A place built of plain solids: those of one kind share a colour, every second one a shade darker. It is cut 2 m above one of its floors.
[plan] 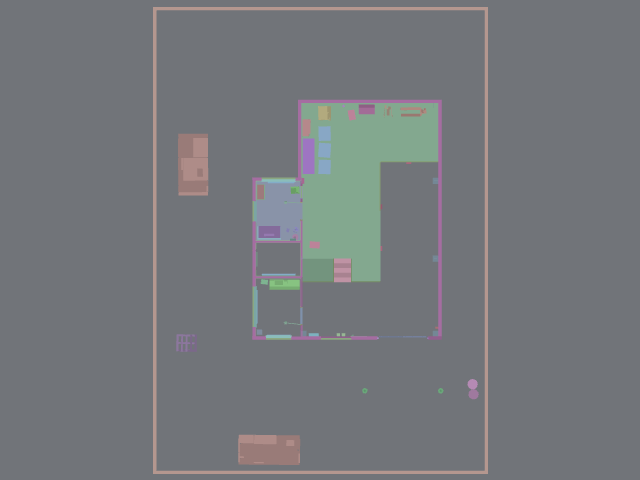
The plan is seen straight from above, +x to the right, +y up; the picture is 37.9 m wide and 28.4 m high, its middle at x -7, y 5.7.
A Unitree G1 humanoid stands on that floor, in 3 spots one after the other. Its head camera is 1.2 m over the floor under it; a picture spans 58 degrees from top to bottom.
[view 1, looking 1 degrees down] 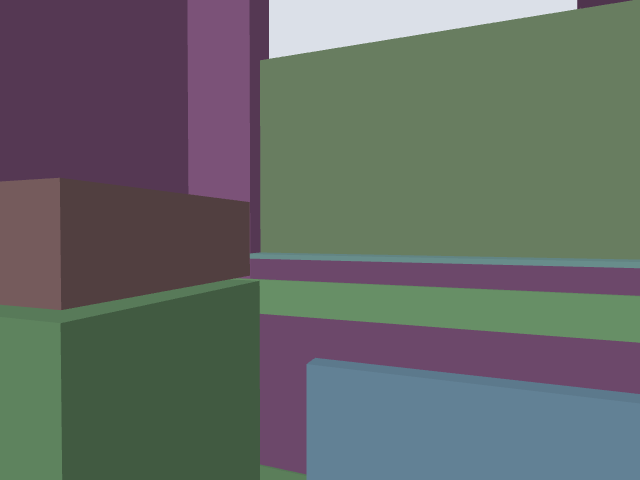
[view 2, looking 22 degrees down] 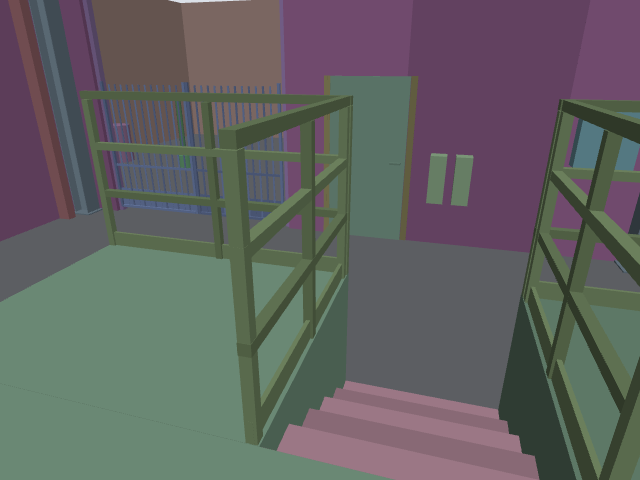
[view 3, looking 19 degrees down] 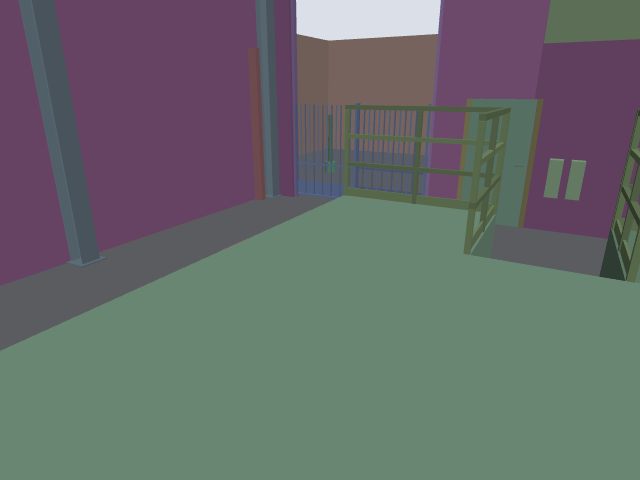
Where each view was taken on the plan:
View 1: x -9.40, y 7.40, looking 111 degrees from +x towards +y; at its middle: window_pane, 2.04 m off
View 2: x -5.67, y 5.60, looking -74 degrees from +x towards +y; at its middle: deck_rail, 2.11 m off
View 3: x -5.67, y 7.90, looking -61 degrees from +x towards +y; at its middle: raised_floor_bank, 3.69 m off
